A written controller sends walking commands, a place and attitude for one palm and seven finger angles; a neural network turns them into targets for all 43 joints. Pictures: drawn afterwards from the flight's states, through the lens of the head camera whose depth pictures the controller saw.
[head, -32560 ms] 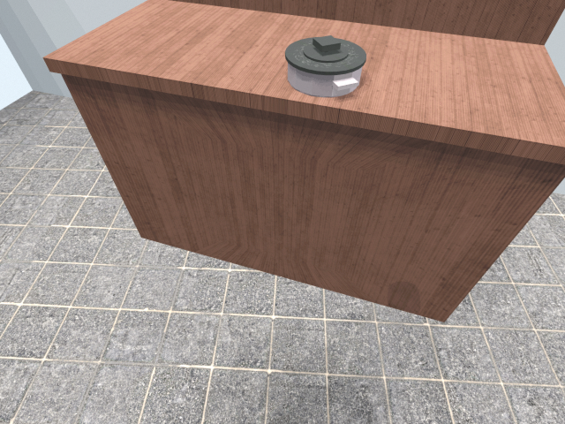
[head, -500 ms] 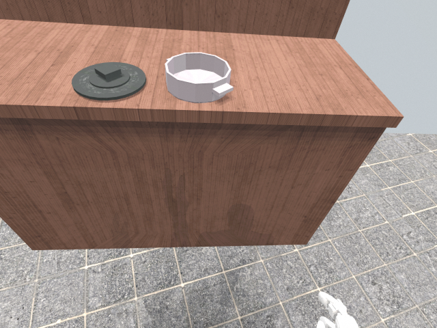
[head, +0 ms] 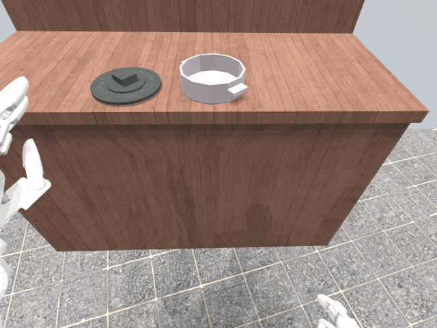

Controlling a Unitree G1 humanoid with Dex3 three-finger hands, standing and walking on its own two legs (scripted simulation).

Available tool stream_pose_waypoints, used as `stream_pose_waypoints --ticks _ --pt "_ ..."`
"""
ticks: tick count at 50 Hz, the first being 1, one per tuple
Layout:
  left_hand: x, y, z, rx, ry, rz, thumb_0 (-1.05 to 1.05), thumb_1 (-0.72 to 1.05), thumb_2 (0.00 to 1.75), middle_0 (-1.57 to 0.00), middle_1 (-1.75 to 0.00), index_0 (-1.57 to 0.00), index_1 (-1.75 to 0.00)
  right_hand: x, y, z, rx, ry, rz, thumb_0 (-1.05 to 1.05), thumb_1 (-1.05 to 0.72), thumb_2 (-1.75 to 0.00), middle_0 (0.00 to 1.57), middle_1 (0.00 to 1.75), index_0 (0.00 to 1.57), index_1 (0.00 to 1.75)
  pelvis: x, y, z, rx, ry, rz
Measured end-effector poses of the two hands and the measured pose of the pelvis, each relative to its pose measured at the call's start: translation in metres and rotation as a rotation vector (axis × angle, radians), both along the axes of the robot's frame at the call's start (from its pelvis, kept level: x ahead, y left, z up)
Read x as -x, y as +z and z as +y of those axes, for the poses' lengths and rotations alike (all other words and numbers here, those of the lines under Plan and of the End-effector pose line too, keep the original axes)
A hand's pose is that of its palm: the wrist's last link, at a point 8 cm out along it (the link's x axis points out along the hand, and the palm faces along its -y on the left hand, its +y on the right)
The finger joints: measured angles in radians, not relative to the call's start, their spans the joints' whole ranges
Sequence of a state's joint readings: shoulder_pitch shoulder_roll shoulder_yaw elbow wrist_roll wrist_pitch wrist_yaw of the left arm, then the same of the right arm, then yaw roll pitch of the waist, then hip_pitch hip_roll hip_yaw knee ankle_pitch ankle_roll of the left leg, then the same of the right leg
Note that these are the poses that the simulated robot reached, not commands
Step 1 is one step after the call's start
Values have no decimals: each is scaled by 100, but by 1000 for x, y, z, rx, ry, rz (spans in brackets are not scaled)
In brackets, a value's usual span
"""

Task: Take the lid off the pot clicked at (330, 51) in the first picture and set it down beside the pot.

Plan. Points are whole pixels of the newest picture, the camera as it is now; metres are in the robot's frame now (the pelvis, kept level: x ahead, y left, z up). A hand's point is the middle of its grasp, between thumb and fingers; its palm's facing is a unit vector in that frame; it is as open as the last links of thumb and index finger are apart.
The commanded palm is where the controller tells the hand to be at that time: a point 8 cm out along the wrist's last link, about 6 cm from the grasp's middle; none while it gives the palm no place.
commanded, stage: let the arm hang, fingers relaxed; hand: left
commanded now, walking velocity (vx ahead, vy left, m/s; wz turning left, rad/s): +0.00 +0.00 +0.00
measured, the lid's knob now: (124, 76) +0.70 +0.31 +0.11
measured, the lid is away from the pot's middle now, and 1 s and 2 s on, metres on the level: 0.24 0.24 0.24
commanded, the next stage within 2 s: look to check the result in 1.04 s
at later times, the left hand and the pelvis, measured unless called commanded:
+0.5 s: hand out of the picture -0.01 +0.18 -0.16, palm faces +0.02 -0.97 -0.25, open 7.2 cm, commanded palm none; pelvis +0.03 -0.02 +0.01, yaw +1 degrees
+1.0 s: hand out of the picture +0.09 +0.16 -0.17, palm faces +0.02 -0.98 -0.21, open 7.3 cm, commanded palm none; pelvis +0.06 -0.02 +0.01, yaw -1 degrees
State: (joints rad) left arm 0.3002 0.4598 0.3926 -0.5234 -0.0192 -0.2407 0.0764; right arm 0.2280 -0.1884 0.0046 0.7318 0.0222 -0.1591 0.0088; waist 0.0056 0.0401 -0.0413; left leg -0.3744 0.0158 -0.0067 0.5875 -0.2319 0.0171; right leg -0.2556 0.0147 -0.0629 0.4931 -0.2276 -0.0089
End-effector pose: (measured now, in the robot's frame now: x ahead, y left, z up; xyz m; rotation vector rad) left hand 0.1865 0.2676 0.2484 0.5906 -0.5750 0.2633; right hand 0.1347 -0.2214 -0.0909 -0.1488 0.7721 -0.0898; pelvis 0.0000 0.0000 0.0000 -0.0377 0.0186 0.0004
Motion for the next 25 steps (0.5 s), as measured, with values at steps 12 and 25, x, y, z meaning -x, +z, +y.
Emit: stream_pose_waypoints --ticks 12,25 --pt "95 -395 -71 647 250 1669 -1 96 90 -19 -30 -20 -30 78 -28 -52 107 -157 387 1 -91 -89 20 29 20 30 -14 -6 -14 -18 7 -34" --pt "202 -379 -38 588 539 1987 -1 95 90 -20 -30 -20 -30 158 -41 -20 12 -174 772 1 -91 -89 19 29 20 30 -33 6 -19 -15 14 -10"
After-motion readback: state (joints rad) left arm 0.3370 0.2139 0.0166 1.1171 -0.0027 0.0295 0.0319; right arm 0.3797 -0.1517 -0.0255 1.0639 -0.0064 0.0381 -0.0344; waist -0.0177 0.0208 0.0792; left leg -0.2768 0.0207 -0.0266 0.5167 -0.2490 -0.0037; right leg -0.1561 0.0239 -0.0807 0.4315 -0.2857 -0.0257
